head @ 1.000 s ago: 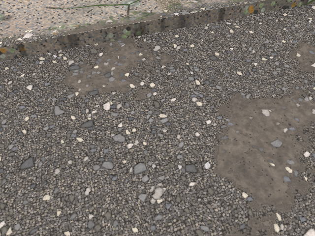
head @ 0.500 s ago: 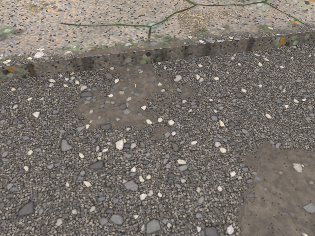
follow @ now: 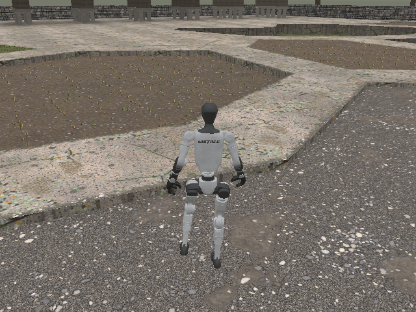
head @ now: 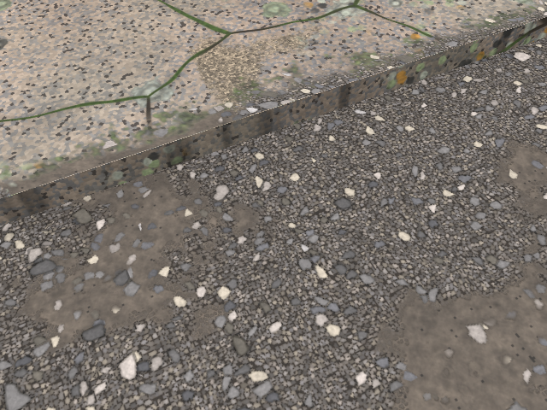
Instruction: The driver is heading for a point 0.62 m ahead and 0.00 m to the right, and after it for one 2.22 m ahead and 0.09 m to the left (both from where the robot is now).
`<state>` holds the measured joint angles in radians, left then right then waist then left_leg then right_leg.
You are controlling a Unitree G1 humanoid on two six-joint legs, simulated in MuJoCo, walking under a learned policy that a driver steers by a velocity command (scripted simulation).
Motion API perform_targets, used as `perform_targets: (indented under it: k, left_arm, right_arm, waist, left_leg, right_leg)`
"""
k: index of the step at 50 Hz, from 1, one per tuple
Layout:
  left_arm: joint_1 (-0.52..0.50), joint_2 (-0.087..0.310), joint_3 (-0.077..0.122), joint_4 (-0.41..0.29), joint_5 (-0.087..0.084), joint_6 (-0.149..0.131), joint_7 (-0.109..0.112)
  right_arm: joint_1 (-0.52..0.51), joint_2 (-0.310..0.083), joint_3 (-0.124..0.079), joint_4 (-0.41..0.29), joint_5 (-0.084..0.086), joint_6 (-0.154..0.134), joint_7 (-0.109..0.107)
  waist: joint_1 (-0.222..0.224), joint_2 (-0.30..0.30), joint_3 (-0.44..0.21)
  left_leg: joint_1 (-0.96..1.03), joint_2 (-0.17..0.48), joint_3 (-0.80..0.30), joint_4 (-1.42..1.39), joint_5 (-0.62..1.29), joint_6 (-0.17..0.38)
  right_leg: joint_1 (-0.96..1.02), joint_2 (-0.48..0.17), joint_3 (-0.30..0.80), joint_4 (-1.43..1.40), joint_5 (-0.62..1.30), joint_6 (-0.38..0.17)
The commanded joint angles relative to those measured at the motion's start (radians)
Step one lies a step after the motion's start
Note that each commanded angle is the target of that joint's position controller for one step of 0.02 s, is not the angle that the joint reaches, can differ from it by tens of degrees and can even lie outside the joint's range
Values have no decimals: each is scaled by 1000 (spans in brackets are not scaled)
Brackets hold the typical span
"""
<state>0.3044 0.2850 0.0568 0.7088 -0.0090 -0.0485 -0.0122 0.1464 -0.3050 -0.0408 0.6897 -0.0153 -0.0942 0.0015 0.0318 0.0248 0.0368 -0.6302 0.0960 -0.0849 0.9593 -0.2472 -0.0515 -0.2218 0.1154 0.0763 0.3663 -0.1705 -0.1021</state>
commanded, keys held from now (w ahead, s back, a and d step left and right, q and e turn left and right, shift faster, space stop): w+e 0.34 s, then w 0.26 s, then w+q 0.08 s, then q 0.32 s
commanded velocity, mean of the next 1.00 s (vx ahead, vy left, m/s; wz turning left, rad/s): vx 0.43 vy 0.00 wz -0.20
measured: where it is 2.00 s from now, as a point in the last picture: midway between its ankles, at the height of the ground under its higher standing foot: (331, 375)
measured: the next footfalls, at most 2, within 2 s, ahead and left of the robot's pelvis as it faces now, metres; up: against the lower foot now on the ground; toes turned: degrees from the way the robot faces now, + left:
left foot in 0.22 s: +0.32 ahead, +0.15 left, +0.00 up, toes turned -12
right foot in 0.72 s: +0.51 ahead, -0.18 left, +0.00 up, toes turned -18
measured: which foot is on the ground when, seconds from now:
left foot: up 0.00-0.20, down 0.22-0.72, up 0.74-1.00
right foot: down 0.00-0.22, up 0.24-0.70, down 0.72-1.00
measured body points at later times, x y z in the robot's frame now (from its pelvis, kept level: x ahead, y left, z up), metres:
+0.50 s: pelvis +0.28 +0.04 +0.00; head +0.30 +0.04 +0.45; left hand +0.52 +0.25 -0.09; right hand +0.24 -0.24 -0.12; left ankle +0.28 +0.16 -0.74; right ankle +0.32 -0.13 -0.68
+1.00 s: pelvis +0.48 -0.07 +0.00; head +0.52 -0.09 +0.45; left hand +0.64 +0.18 -0.11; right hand +0.56 -0.37 -0.12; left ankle +0.58 +0.06 -0.69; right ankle +0.47 -0.17 -0.74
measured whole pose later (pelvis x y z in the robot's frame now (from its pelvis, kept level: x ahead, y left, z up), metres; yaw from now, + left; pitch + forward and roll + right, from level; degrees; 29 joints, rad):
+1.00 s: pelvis +0.48 -0.07 +0.00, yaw -9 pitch +1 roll -1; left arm 0.20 0.27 0.07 0.76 0.02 -0.05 0.01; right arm 0.17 -0.31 -0.07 0.78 0.01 0.02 -0.01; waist 0.01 0.04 0.07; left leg -0.60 0.07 -0.01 0.91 -0.25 -0.06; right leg -0.20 -0.01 -0.17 0.34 -0.17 -0.04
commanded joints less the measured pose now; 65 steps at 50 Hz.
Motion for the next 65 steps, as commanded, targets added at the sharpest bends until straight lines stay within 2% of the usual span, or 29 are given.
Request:
perform_targets:
  k: [1,6,10,11,12,13,14,16,19,23,27,32,34,35,36,37,38,39,42,45,50,57,58,59,60,61,62,63,65]
  left_arm:
    - [-37,177,50,-70,-9,-12,21]
    - [45,176,52,-37,-20,8,30]
    - [18,145,47,-46,-11,16,31]
    - [19,91,27,-58,-4,12,26]
    - [125,18,5,-79,-7,5,25]
    - [169,61,3,-95,-29,-3,25]
    - [103,153,26,-78,-34,1,26]
    - [-31,160,35,-105,-11,9,24]
    - [-28,95,29,-111,-18,18,13]
    - [-90,46,9,-128,-4,17,8]
    - [-209,26,-7,-145,-3,-5,-15]
    - [-324,50,-2,-188,-11,-19,-30]
    - [-227,90,20,-165,-5,-26,-28]
    - [-91,136,45,-121,7,-27,-20]
    - [66,206,67,-95,30,-24,-5]
    - [87,281,72,-99,53,-14,6]
    - [103,203,57,-100,45,-9,4]
    - [44,155,39,-95,35,-11,3]
    - [-108,77,21,-76,20,-23,-3]
    - [-187,95,31,-59,33,-35,7]
    - [-205,131,45,-22,24,-15,40]
    - [-199,180,64,20,-23,26,37]
    - [-180,166,62,32,-26,29,37]
    - [-113,143,58,52,-8,29,33]
    - [-118,91,37,9,42,25,30]
    - [-155,95,32,-7,39,27,29]
    - [-201,133,42,-7,11,33,28]
    - [-215,124,42,-7,1,37,34]
    - [-217,138,50,5,17,46,53]
  right_arm:
    - [-42,-48,-9,-63,-3,-3,-4]
    - [-155,-76,-17,-93,23,-20,13]
    - [-18,-129,-51,-59,23,-37,13]
    - [98,-167,-65,-47,5,-43,6]
    - [215,-249,-85,-35,-14,-37,-1]
    - [262,-241,-89,-1,9,-24,9]
    - [207,-150,-66,-24,17,-20,7]
    - [125,-96,-46,-25,5,-8,1]
    - [104,-63,-36,3,3,-15,1]
    - [122,-108,-50,47,13,-23,9]
    - [140,-139,-53,82,30,-8,7]
    - [231,-170,-57,145,50,19,8]
    - [212,-190,-59,153,56,32,4]
    - [208,-174,-52,155,52,34,1]
    - [200,-122,-29,128,26,28,0]
    - [314,4,11,108,11,15,2]
    - [307,-100,-15,141,35,9,0]
    - [243,-140,-32,122,57,13,-1]
    - [200,-101,-39,126,39,53,-17]
    - [204,-48,-37,104,36,101,-26]
    - [92,-37,-35,35,25,114,-1]
    - [14,-82,-62,-49,23,143,34]
    - [43,-97,-72,-46,20,142,29]
    - [105,-172,-99,-39,18,138,12]
    - [138,-296,-125,-55,8,135,-11]
    - [150,-261,-107,-69,-11,117,-1]
    - [124,-223,-97,-73,-2,99,10]
    - [77,-195,-91,-72,13,88,7]
    - [-6,-151,-77,-84,33,96,-10]
  waist:
    - [-10,-88,-37]
    - [37,-117,-49]
    - [-53,-149,-84]
    - [-109,-99,-187]
    - [-96,124,-335]
    - [-85,332,-364]
    - [-113,180,-228]
    - [-103,61,-73]
    - [-61,98,-28]
    - [-55,51,-12]
    - [-89,40,4]
    - [-106,58,35]
    - [-27,67,-18]
    - [43,52,-102]
    - [106,-10,-250]
    - [44,-281,-394]
    - [85,-211,-459]
    - [68,-187,-316]
    - [-28,-140,-148]
    - [-80,-134,-101]
    - [-56,-129,-97]
    - [-51,-110,-73]
    - [-63,-84,-87]
    - [-71,35,-133]
    - [-50,312,-161]
    - [-88,252,-293]
    - [-101,134,-268]
    - [-74,87,-215]
    - [-35,54,-164]
  left_leg:
    - [89,-42,47,-210,200,-35]
    - [170,-94,11,-434,312,-22]
    - [353,-88,14,-511,197,54]
    - [559,11,-66,-499,159,107]
    - [908,239,-407,-532,30,231]
    - [981,354,-756,-635,-260,319]
    - [874,309,-654,-670,-366,280]
    - [651,219,-367,-688,-128,225]
    - [515,147,-178,-754,61,222]
    - [518,159,-72,-804,221,268]
    - [524,122,45,-811,288,242]
    - [616,172,25,-763,354,221]
    - [620,159,37,-639,556,194]
    - [569,104,71,-468,667,160]
    - [387,44,101,-205,448,107]
    - [39,-119,110,152,-285,28]
    - [16,-110,-43,297,-388,17]
    - [-46,-73,-38,332,-354,13]
    - [44,6,7,211,-211,-3]
    - [119,-5,37,135,-123,-25]
    - [173,2,69,-118,106,-5]
    - [232,-38,136,-358,35,74]
    - [312,-68,147,-442,114,99]
    - [461,-42,61,-517,446,145]
    - [677,197,-293,-509,896,313]
    - [718,303,-485,-555,806,473]
    - [684,261,-399,-579,722,444]
    - [638,202,-320,-576,607,379]
    - [529,138,-251,-598,470,304]
  right_leg:
    - [-86,-187,148,-132,231,-150]
    - [-9,-214,250,-53,72,-104]
    - [40,-215,327,112,81,-50]
    - [-25,-161,272,308,49,-16]
    - [-298,-25,133,644,-245,54]
    - [-531,-45,88,867,-435,78]
    - [-588,-103,110,948,-346,88]
    - [-556,-162,60,913,-210,95]
    - [-460,-202,42,810,-147,95]
    - [-482,-205,31,611,-54,107]
    - [-407,-199,-42,356,135,104]
    - [-344,-165,-76,199,84,67]
    - [-168,-123,-103,123,68,35]
    - [44,-107,-109,91,128,10]
    - [341,-262,30,149,311,-41]
    - [630,-556,437,102,458,-195]
    - [574,-563,499,69,533,-222]
    - [478,-524,312,76,654,-194]
    - [170,-409,70,-20,636,-122]
    - [18,-413,-35,-105,617,-137]
    - [25,-397,-172,-131,492,-115]
    - [122,-441,-191,43,367,-51]
    - [106,-405,-220,135,362,-11]
    - [40,-324,-271,317,275,62]
    - [-282,-169,-311,645,-295,167]
    - [-395,-87,-97,847,-568,185]
    - [-426,-117,-23,903,-520,170]
    - [-445,-139,-8,874,-437,155]
    - [-405,-160,0,759,-316,157]
Keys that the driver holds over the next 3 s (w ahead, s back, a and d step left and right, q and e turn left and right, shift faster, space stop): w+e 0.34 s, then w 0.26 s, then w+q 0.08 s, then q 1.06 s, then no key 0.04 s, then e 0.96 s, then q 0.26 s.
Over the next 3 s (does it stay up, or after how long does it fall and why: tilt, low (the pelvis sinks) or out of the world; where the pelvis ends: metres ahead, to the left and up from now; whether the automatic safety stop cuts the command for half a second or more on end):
stays up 0.58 -0.07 -0.01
